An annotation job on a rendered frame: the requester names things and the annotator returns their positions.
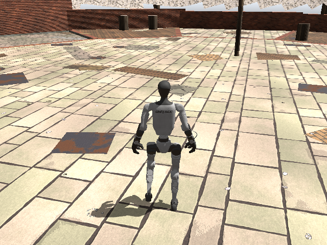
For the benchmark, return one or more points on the robot left hand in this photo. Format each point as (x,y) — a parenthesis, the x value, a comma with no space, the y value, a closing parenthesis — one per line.
(137,146)

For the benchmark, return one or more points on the robot right upper arm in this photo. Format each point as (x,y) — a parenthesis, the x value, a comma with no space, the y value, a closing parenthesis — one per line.
(182,116)

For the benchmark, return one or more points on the robot left forearm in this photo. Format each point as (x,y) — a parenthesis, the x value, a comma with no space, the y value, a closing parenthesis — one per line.
(138,135)

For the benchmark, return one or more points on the right robot shin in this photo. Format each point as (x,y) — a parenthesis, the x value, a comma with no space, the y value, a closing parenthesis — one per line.
(174,188)

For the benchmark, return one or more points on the robot right forearm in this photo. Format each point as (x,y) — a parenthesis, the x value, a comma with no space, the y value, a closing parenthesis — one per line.
(189,135)

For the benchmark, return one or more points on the robot left upper arm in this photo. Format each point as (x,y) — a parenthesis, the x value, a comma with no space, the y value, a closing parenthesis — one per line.
(145,115)

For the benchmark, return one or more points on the humanoid robot head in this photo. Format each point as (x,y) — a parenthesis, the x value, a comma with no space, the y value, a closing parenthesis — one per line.
(164,89)

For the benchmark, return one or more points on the robot right hand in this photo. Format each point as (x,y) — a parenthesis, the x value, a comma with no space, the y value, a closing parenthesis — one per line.
(189,145)

